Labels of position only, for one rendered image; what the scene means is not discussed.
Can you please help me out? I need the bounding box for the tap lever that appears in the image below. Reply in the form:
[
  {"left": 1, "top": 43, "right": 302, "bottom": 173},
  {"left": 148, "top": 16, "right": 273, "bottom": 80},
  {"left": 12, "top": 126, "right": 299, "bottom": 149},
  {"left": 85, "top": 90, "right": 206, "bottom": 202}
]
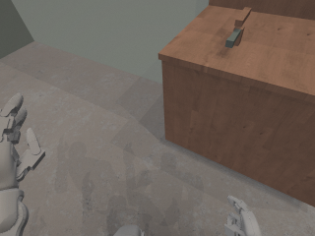
[{"left": 225, "top": 29, "right": 241, "bottom": 48}]

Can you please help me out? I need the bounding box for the counter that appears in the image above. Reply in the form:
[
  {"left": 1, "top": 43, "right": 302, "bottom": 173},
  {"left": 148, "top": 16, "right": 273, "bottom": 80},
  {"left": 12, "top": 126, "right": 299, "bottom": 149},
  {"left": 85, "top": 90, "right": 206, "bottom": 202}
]
[{"left": 157, "top": 0, "right": 315, "bottom": 207}]

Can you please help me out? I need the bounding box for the robot right hand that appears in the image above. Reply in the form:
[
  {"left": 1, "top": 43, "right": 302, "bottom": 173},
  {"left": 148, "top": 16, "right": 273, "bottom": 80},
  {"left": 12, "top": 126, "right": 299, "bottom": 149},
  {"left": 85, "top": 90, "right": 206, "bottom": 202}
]
[{"left": 224, "top": 195, "right": 263, "bottom": 236}]

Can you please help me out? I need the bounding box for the robot left hand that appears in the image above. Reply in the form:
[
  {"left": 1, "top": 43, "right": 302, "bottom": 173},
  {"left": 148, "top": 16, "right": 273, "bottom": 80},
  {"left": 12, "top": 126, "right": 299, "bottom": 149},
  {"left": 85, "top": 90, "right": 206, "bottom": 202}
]
[{"left": 0, "top": 92, "right": 45, "bottom": 191}]

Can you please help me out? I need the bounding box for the robot left forearm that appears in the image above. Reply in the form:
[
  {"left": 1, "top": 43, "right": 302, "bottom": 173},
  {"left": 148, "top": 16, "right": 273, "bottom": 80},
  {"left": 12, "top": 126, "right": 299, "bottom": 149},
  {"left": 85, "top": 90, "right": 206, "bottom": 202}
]
[{"left": 0, "top": 188, "right": 30, "bottom": 236}]

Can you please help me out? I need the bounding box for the left robot thigh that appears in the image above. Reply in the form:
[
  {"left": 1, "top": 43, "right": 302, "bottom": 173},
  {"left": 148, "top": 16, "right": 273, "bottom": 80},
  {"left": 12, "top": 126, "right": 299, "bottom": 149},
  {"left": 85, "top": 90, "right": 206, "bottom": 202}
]
[{"left": 113, "top": 224, "right": 145, "bottom": 236}]

